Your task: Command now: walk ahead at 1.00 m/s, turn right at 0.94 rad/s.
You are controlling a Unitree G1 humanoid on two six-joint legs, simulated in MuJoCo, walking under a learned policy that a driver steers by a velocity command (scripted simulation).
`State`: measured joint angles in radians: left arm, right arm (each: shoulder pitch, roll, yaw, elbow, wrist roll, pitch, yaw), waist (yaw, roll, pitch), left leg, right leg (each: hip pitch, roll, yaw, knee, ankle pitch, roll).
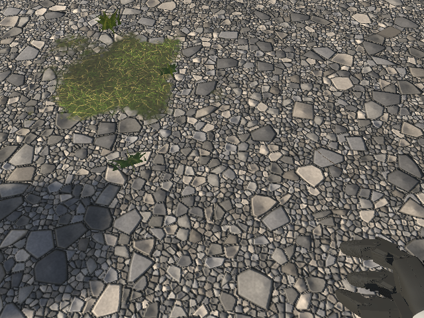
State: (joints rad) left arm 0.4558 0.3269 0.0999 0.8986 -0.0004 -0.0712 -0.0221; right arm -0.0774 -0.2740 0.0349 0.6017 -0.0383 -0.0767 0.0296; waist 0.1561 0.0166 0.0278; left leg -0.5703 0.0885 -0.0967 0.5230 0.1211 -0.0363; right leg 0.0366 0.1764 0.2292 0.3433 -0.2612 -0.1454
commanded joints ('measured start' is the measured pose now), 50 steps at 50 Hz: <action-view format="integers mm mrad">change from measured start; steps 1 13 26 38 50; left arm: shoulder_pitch -70 -379 -102 -102 -170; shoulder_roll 177 2 309 102 75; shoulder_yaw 44 -48 19 -27 -66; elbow -72 -255 -188 -99 -132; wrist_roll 12 35 41 -18 13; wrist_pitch -10 63 78 -55 -38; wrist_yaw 12 -45 -1 5 19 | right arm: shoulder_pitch -15 505 543 155 473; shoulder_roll -130 -53 -128 -42 -146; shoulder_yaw -46 -76 -80 -36 -123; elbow -55 223 95 -1 147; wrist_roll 8 17 12 13 -7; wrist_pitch -19 -42 -23 15 6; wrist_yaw -14 -30 -50 15 -14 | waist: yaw -82 -181 -75 -138 -247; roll -66 110 -223 2 -15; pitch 32 -18 -327 99 -120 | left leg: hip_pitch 283 621 -245 127 692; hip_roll -56 181 -68 44 238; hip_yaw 15 -40 162 142 -434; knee -99 -260 1202 167 -249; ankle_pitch -21 45 -659 52 -650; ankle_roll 5 90 -2 43 278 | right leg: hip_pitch -217 -880 522 -370 -765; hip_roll -192 -252 -449 -209 -178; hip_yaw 240 -177 333 -43 -101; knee -19 951 234 -297 1078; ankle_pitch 210 -17 327 364 -10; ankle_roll -43 40 -324 -123 14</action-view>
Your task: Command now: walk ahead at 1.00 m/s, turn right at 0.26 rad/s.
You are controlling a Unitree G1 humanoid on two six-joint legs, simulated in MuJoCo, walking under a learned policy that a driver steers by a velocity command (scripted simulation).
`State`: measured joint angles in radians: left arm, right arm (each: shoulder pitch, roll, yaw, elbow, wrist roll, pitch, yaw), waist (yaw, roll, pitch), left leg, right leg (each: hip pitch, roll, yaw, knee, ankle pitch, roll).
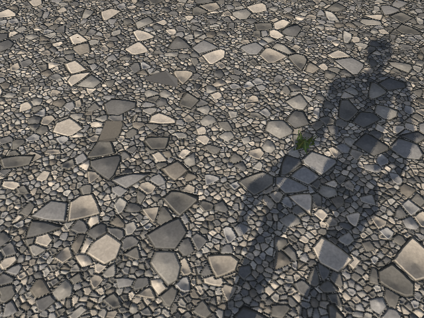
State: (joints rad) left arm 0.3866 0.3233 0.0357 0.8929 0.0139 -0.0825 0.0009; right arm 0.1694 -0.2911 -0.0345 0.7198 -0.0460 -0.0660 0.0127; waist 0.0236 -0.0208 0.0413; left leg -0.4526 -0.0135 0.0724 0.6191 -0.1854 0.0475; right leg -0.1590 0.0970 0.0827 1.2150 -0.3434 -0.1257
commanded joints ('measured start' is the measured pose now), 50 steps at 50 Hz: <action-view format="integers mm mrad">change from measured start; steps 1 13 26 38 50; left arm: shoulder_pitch -115 -429 -23 63 -177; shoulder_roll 61 -22 120 205 6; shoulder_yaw -5 -37 65 96 10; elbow -130 -255 -98 -74 -245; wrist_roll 4 6 -7 -17 -38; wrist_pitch -15 34 25 2 63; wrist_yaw -14 -86 14 1 5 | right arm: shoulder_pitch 202 266 40 -104 -4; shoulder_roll -99 -102 -84 -126 -119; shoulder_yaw -44 -25 13 8 -36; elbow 41 151 -71 -172 -36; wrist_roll -5 38 -28 2 56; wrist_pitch -10 -83 -14 -9 -58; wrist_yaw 0 -6 -14 -18 -4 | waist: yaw -80 -36 -54 5 6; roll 8 39 128 -8 83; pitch -73 117 -12 -84 -50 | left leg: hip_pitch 458 391 -215 218 250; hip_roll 306 191 129 -33 265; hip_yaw -500 176 -151 -46 -200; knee -373 -620 680 -111 -349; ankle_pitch -282 567 -203 218 728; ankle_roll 162 9 -86 -49 164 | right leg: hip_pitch -540 -447 44 96 -395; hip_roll -126 -132 -183 -85 -128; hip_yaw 44 -212 408 298 1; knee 159 -502 -978 -744 -223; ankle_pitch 73 514 248 1010 -45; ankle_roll -3 -28 -240 -39 142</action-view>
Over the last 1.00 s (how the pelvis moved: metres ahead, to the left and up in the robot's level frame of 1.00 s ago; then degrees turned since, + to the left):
0.89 -0.21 -0.05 -39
